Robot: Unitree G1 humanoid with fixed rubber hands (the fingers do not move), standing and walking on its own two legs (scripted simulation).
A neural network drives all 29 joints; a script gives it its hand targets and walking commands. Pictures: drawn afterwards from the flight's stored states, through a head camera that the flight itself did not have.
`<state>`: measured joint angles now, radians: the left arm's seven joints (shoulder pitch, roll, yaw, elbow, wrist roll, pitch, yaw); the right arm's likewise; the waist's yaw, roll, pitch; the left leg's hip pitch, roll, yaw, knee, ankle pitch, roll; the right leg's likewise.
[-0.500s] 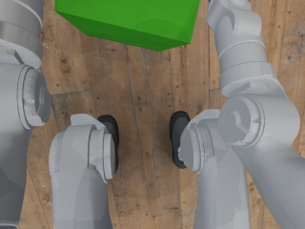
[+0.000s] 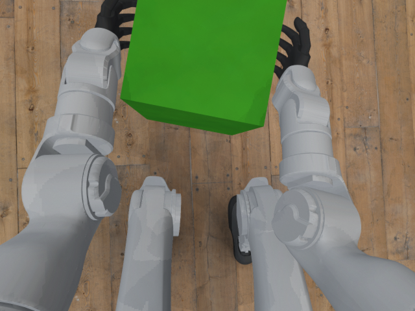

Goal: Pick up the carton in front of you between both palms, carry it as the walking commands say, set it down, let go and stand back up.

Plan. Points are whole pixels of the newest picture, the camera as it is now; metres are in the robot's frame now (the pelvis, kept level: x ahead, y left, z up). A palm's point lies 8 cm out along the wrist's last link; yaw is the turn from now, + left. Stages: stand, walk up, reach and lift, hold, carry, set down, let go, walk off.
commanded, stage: reach and lift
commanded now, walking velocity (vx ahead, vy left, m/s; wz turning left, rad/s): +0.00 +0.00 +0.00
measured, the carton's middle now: (200, 71) +0.53 +0.03 -0.15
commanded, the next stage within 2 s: none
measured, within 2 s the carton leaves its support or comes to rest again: neither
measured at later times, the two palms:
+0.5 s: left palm (82, 16) +0.50 +0.17 +0.05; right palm (357, 48) +0.49 -0.13 +0.07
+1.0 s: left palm out of the picture +0.44 +0.16 +0.21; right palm out of the picture +0.44 -0.14 +0.22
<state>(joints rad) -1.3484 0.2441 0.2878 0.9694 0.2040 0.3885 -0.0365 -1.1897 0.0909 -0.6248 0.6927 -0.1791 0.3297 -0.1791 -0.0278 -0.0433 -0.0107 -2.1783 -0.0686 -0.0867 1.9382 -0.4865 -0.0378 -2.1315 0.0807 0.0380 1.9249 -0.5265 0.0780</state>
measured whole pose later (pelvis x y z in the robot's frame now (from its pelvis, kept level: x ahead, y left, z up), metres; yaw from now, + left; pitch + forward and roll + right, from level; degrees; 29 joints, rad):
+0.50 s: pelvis +0.03 +0.00 +0.11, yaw +1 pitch +41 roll -2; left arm -0.96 0.07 0.32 0.69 0.22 0.45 -0.01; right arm -0.87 0.13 -0.52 0.53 -0.17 0.38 -0.13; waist -0.03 -0.03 -0.20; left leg -1.83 -0.05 -0.08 1.60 -0.48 -0.03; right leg -1.79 0.06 0.06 1.59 -0.51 0.06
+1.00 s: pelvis +0.07 +0.00 +0.24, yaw +2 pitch +25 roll +0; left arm -0.57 -0.07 0.34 0.59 0.24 0.40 0.00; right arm -0.54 0.17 -0.43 0.54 -0.21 0.34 -0.08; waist -0.01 -0.03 -0.20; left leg -1.13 -0.03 -0.06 1.09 -0.40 -0.02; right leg -1.11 0.05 0.08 1.10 -0.42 0.03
